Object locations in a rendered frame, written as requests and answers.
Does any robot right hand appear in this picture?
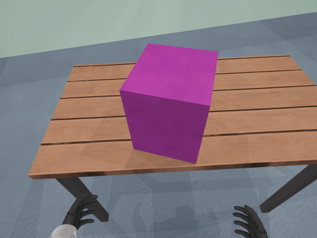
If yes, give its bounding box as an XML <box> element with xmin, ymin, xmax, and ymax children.
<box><xmin>233</xmin><ymin>205</ymin><xmax>268</xmax><ymax>238</ymax></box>

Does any robot left hand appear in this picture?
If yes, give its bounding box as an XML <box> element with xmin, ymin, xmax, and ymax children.
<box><xmin>62</xmin><ymin>191</ymin><xmax>98</xmax><ymax>230</ymax></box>

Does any table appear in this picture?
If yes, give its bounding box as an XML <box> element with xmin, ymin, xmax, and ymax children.
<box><xmin>28</xmin><ymin>55</ymin><xmax>317</xmax><ymax>222</ymax></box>

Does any robot left forearm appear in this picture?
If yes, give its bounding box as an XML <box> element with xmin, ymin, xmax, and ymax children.
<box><xmin>49</xmin><ymin>224</ymin><xmax>77</xmax><ymax>238</ymax></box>

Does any carton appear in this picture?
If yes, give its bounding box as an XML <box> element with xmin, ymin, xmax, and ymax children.
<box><xmin>119</xmin><ymin>43</ymin><xmax>218</xmax><ymax>164</ymax></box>

